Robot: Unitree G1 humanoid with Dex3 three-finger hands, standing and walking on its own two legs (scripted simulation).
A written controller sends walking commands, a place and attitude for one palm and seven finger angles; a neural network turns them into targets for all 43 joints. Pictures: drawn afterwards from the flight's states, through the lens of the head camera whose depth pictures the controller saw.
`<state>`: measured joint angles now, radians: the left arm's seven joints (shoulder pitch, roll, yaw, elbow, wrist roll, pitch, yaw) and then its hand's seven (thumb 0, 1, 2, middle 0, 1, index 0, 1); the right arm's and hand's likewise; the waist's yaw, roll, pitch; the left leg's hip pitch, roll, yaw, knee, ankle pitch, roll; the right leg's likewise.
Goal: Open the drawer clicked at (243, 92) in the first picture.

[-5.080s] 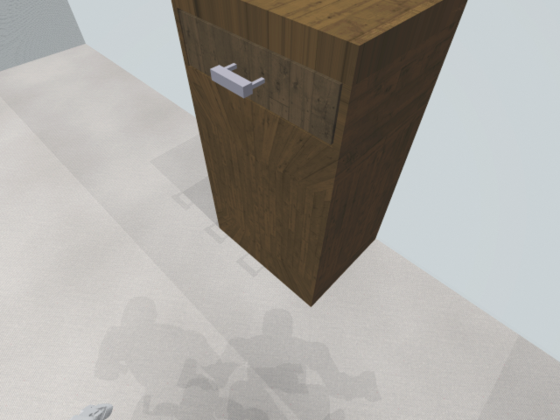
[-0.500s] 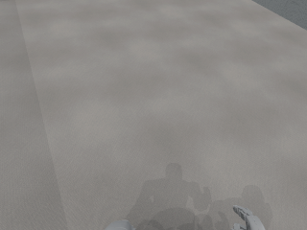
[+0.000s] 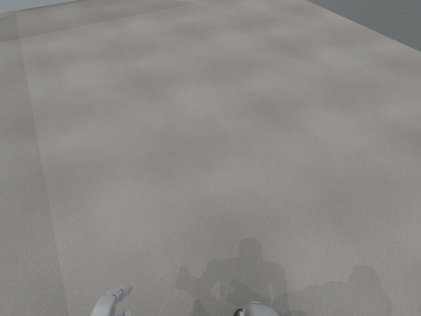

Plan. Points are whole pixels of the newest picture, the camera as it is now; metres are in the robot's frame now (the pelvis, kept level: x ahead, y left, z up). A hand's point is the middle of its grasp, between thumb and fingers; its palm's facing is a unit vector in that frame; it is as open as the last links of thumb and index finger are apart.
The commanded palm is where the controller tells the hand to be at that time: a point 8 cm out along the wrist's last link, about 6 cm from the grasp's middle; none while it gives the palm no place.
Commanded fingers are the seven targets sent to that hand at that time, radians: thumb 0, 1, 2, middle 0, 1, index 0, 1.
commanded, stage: walk around to get in front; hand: left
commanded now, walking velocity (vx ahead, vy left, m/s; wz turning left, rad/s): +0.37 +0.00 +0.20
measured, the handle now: out of the picture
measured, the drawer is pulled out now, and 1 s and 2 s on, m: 0.00 0.00 0.00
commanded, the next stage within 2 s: walk to a spot facing it in 0.64 s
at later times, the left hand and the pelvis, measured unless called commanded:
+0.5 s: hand out of the picture +0.08 +0.16 -0.17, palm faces +0.28 -0.95 -0.13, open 7.3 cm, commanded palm none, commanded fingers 0.00 0.90 0.90 -0.20 -0.30 -0.20 -0.30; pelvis +0.20 +0.02 +0.01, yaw +9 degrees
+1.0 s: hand (112, 203) +0.43 +0.27 -0.15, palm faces +0.10 -0.98 -0.18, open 7.4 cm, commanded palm none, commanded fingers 0.00 0.90 0.90 -0.20 -0.30 -0.20 -0.30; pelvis +0.36 +0.08 +0.01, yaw +2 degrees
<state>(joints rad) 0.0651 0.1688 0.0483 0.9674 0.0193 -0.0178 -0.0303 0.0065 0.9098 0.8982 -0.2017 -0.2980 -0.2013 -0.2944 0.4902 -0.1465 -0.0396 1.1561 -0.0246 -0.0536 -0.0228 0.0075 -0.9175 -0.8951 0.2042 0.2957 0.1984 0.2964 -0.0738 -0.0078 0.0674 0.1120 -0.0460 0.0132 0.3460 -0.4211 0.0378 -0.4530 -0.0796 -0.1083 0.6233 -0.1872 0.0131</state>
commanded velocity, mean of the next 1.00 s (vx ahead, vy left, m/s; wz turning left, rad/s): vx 0.25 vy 0.00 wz -0.06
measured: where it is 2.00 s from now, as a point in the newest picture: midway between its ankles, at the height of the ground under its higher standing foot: (186, 273)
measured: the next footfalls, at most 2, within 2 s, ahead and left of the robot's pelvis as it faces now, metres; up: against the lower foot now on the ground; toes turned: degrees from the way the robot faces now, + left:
right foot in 0.02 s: +0.16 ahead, -0.12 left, +0.00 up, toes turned -7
left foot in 0.54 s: +0.34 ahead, +0.15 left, +0.00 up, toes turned +17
